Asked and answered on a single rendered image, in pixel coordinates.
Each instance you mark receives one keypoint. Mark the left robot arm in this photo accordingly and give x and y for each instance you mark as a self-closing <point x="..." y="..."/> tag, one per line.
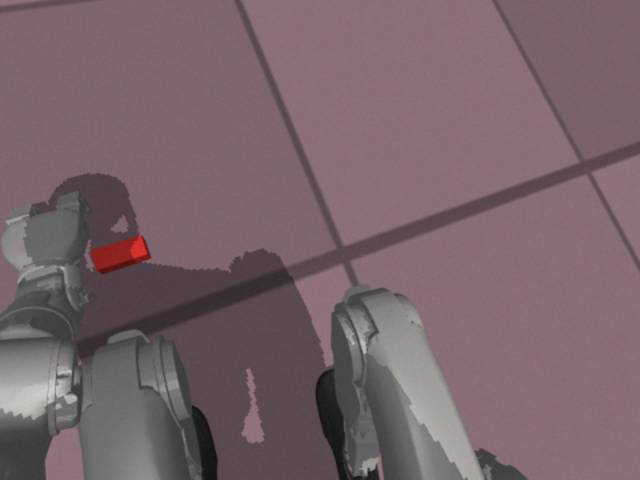
<point x="41" y="383"/>

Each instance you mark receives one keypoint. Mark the right robot hand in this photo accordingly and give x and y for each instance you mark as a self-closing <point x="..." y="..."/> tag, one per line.
<point x="492" y="469"/>

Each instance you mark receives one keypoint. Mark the left robot hand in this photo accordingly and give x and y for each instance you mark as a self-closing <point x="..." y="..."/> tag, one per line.
<point x="60" y="234"/>

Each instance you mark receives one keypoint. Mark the small box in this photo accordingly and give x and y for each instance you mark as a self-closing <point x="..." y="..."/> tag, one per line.
<point x="120" y="254"/>

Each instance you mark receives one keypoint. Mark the left robot foot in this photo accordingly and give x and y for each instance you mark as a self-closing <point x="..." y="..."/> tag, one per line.
<point x="207" y="450"/>

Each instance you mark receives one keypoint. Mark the right robot foot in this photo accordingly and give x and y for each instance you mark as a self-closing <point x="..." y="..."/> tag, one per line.
<point x="332" y="424"/>

